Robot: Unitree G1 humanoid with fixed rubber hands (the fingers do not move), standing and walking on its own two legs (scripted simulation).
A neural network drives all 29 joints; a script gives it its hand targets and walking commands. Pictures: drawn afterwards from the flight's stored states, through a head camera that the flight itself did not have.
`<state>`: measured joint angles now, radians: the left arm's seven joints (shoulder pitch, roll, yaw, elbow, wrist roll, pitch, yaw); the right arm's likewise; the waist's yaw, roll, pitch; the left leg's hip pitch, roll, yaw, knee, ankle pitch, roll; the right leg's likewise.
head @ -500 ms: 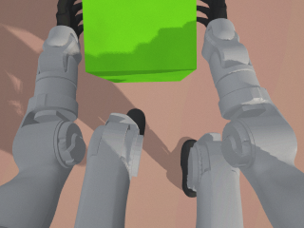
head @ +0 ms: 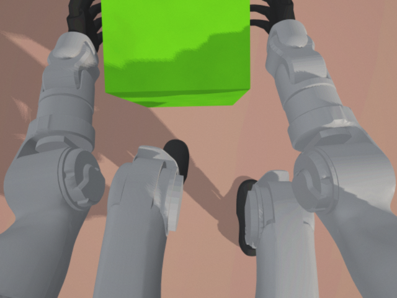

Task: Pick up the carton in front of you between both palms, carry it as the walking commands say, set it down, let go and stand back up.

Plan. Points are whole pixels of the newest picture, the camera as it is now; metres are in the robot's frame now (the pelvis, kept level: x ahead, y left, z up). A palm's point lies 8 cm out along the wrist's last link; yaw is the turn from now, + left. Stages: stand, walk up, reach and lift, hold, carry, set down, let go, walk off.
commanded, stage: set down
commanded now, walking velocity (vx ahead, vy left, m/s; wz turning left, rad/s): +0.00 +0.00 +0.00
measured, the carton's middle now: (183, 48) +0.50 +0.14 -0.25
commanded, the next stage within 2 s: let go in 1.54 s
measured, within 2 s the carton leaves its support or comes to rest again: rests again in 0.26 s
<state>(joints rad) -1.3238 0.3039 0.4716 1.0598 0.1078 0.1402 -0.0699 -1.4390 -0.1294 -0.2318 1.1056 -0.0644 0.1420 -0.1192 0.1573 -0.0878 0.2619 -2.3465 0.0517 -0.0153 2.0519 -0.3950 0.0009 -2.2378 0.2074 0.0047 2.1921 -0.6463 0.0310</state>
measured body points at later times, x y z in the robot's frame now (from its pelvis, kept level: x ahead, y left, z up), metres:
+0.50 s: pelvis +0.00 +0.01 +0.00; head +0.37 +0.05 +0.24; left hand +0.46 +0.34 -0.20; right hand +0.56 -0.04 -0.20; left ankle +0.15 +0.13 -0.34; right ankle +0.09 -0.10 -0.34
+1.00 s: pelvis +0.01 +0.02 +0.09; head +0.34 +0.09 +0.40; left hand +0.47 +0.35 -0.04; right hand +0.58 -0.02 -0.03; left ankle +0.15 +0.13 -0.34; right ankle +0.09 -0.10 -0.34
